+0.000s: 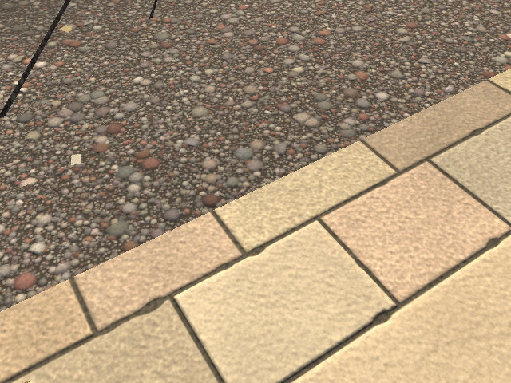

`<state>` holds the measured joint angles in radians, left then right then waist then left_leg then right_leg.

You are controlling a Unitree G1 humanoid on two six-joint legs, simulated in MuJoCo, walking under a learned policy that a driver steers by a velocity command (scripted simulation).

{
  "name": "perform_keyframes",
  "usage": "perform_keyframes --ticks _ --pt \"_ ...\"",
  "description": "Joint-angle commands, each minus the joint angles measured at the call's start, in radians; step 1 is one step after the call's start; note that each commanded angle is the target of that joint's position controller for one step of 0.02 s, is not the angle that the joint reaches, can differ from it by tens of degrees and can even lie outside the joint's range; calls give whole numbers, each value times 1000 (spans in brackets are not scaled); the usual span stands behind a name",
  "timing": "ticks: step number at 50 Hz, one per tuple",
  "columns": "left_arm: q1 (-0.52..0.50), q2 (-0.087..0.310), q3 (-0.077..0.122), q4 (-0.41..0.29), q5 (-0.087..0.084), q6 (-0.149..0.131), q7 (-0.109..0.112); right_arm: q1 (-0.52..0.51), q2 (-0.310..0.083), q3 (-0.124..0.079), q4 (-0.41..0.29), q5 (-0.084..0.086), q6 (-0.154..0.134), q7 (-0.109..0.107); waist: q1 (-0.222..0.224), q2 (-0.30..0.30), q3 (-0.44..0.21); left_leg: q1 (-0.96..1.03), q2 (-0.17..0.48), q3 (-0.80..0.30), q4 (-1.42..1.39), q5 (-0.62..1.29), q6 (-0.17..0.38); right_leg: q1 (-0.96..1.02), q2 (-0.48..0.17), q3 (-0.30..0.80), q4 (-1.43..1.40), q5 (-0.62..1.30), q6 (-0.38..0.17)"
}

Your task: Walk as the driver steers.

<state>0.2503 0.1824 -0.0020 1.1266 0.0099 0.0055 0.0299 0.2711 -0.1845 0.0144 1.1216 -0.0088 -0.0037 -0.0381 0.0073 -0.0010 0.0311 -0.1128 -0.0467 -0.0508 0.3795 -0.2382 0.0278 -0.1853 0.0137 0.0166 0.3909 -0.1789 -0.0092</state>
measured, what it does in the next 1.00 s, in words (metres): walks ahead: left foot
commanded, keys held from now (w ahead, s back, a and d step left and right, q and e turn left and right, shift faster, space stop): no key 0.26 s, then w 0.74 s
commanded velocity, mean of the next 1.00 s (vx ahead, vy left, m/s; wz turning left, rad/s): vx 0.26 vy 0.00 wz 0.00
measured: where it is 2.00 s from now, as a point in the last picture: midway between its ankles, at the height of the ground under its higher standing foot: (278, 272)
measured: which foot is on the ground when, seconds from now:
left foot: down 0.00-0.56, up 0.58-0.98, down 1.00-1.00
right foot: down 0.00-1.00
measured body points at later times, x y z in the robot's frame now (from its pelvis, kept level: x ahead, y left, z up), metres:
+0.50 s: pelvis +0.04 -0.02 -0.01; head +0.04 -0.02 +0.44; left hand +0.04 +0.22 -0.16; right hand -0.02 -0.25 -0.17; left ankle -0.02 +0.10 -0.74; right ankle +0.03 -0.11 -0.73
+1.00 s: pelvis +0.28 -0.03 -0.03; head +0.32 -0.03 +0.42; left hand +0.15 +0.18 -0.17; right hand +0.47 -0.24 -0.15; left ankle +0.40 +0.03 -0.75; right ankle +0.06 -0.11 -0.73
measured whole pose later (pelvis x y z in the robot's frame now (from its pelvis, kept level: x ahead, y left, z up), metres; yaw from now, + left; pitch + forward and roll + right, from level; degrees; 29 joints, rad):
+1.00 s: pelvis +0.28 -0.03 -0.03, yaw -1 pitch +1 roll +0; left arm 0.54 0.14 0.00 1.14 0.02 -0.10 0.02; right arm -0.02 -0.18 -0.03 0.91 -0.02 -0.07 0.01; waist 0.05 0.00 0.07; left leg -0.47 -0.05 0.13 0.53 -0.12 0.14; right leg 0.14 0.05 -0.04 0.42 -0.48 -0.07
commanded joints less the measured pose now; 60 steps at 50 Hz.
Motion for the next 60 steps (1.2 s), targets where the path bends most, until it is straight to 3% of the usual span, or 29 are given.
perform_keyframes --ticks 1,13,14,17,19,21,22,24,25,27,28,29,30,31,32,34,37,42,44,47,49,50,51,52,53,54,56,57,60 --pt "50 87 12 -5 0 -5 5 55 -86 -12 -5 0 -5 -4 1 1 33 -83 108 -90 -76 96 28 28 -91 88 -54 67 -29" --pt "71 64 9 18 0 -6 10 86 -58 -11 19 -1 -6 -8 -1 1 38 -78 108 -83 -65 112 26 24 -90 87 -47 80 -31" --pt "79 58 8 21 1 -5 10 97 -53 -10 23 -2 -5 -8 -2 2 17 -73 100 -81 -75 31 29 32 -81 83 -53 1 -33" --pt "75 83 24 3 8 5 4 107 -92 -31 10 -8 7 -4 -9 29 72 -143 75 -106 -61 -390 77 -62 -24 61 14 -385 -68" --pt "45 61 22 -27 14 2 -5 142 -93 -37 2 -9 8 -1 -30 56 150 -160 119 -197 -93 -547 122 -186 -8 61 81 -465 -80" --pt "-3 17 14 -67 24 -19 -16 216 -124 -55 17 -8 -1 -2 -60 151 154 -54 240 -373 -196 -584 186 -298 27 -31 244 -294 -63" --pt "-27 24 16 -86 31 -32 -20 219 -140 -65 17 -10 -6 -1 -63 163 164 -45 298 -428 -228 -549 215 -321 4 -58 297 -228 -61" --pt "-31 50 26 -112 24 -55 -32 191 -145 -73 2 -14 -19 5 -42 133 152 -59 306 -410 -225 -462 221 -296 -20 -52 299 -249 -68" --pt "6 42 27 -112 18 -65 -37 162 -148 -76 -6 -11 -24 7 -11 138 156 -104 290 -369 -196 -428 210 -222 -22 -61 225 -244 -76" --pt "202 31 37 -46 1 -79 -34 69 -116 -73 -40 -1 -35 10 87 83 137 -313 183 -223 -65 -313 147 136 21 -67 43 -159 -82" --pt "330 90 56 -14 10 -88 -24 24 -70 -61 -70 -4 -49 15 139 -69 106 -445 88 -88 170 -217 105 307 -110 139 -85 -248 -101" --pt "472 215 91 18 6 -83 -22 17 -14 -47 -114 -5 -62 26 164 -325 43 -611 -33 84 485 -255 62 419 -337 557 -248 -454 -192" --pt "432 168 82 19 7 -72 -20 -8 -100 -66 -121 -38 -63 33 114 -178 100 -662 24 47 664 -281 70 341 -387 609 -242 -439 -215" --pt "333 127 70 -20 12 -75 -23 -18 -78 -64 -118 -40 -68 44 68 -65 141 -668 68 22 729 -189 77 269 -358 525 -235 -369 -209" --pt "266 111 64 -45 16 -82 -25 -11 -51 -58 -110 -28 -76 52 38 -28 139 -641 95 17 738 -104 71 228 -318 430 -245 -253 -196" --pt "229 78 49 -55 11 -98 -22 -16 -56 -63 -112 -30 -73 65 7 -35 112 -604 118 39 702 -20 52 213 -252 284 -260 -58 -171" --pt "309 62 35 -21 5 -110 -16 -53 -55 -68 -131 -28 -53 70 3 -72 75 -624 96 98 680 17 30 265 -211 148 -217 333 -160" --pt "326 63 19 -17 7 -113 -10 -295 -21 -45 -232 -14 -44 72 31 -93 123 -548 53 180 385 120 22 172 -166 45 -236 515 -150" --pt "333 82 20 -11 7 -116 -7 -331 -26 -41 -252 -8 -42 69 32 -112 123 -451 28 206 276 145 43 162 -177 31 -234 602 -148" --pt "299 116 27 -13 7 -123 -3 -213 -82 -61 -232 -6 -47 51 -42 -117 44 -261 -23 205 222 123 103 221 -205 4 -72 940 -131" --pt "258 138 34 -22 3 -115 -3 59 -124 -90 -144 -8 -62 37 -161 -98 -90 18 -31 178 122 147 142 194 -187 -20 252 920 -115" --pt "262 113 28 -39 0 -113 -10 196 -186 -111 -113 -31 -66 27 -202 -36 -172 226 125 8 92 -3 180 27 -145 -41 515 618 -110" --pt "386 -22 8 -57 -20 -106 -23 233 -268 -129 -118 -54 -65 31 -115 184 -287 458 445 -511 24 -83 329 -301 33 -72 933 -267 -78" --pt "317 87 38 -59 -5 -99 -24 170 -231 -126 -119 -8 -55 45 -123 70 -263 380 432 -682 -128 -253 350 -413 41 42 1038 -287 -97" --pt "208 101 45 -104 3 -100 -26 41 -180 -110 -141 3 -58 46 -71 54 -82 221 406 -515 -169 -302 309 -471 -25 42 1003 -181 -105" --pt "151 94 47 -118 8 -105 -30 -17 -117 -94 -149 1 -69 50 -50 4 -6 86 363 -409 -205 -186 278 -439 -57 37 945 -118 -106" --pt "170 55 47 -112 25 -85 -36 -7 -52 -71 -122 -6 -88 42 16 0 29 -67 284 -236 -228 28 221 -324 -96 37 849 -92 -88" --pt "183 32 45 -108 28 -73 -41 18 -45 -66 -108 -7 -97 39 30 9 26 -89 266 -187 -233 96 210 -296 -102 32 814 -93 -77" --pt "108 34 49 -142 31 -51 -51 91 -87 -68 -84 -5 -112 34 38 32 47 -91 236 -98 -255 205 204 -357 -116 -7 725 -48 -52"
